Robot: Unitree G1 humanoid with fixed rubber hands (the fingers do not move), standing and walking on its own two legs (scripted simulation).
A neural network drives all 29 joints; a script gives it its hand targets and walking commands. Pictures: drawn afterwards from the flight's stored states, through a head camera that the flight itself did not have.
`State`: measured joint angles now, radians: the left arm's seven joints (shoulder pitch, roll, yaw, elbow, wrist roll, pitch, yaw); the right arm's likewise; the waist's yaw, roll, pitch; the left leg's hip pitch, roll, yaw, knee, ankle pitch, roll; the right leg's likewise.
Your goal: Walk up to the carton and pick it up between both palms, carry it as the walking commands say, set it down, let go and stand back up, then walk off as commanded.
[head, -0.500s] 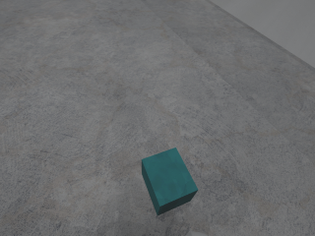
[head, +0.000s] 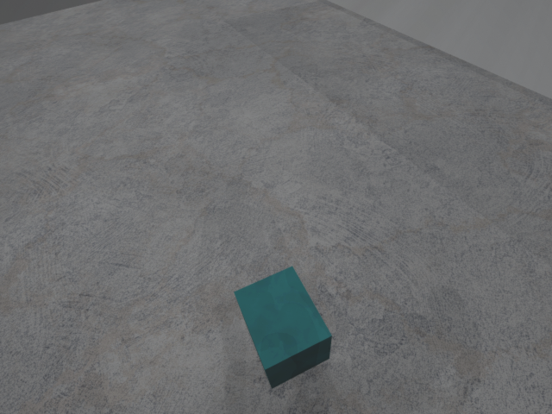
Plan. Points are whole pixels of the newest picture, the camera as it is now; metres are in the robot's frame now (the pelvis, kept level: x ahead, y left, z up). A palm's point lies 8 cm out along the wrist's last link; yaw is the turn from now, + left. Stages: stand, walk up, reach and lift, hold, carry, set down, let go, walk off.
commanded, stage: walk up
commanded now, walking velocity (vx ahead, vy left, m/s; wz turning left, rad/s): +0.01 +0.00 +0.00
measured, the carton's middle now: (282, 325) +0.52 +0.05 -0.68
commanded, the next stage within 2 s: none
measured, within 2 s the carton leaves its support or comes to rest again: neither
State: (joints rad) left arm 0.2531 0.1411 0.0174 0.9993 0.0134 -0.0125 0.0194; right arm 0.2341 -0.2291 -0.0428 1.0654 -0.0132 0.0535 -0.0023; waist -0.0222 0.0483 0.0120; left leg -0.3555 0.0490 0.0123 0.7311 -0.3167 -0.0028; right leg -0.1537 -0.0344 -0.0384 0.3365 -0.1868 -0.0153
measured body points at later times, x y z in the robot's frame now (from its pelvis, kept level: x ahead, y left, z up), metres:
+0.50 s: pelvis +0.04 +0.07 -0.01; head +0.08 +0.09 +0.44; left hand -0.07 +0.29 -0.17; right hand +0.15 -0.15 -0.15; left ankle +0.04 +0.19 -0.75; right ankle +0.00 -0.10 -0.75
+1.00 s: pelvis +0.04 +0.09 +0.00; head +0.08 +0.11 +0.44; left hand +0.07 +0.34 -0.17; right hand +0.00 -0.16 -0.14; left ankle +0.04 +0.19 -0.75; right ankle +0.01 -0.06 -0.69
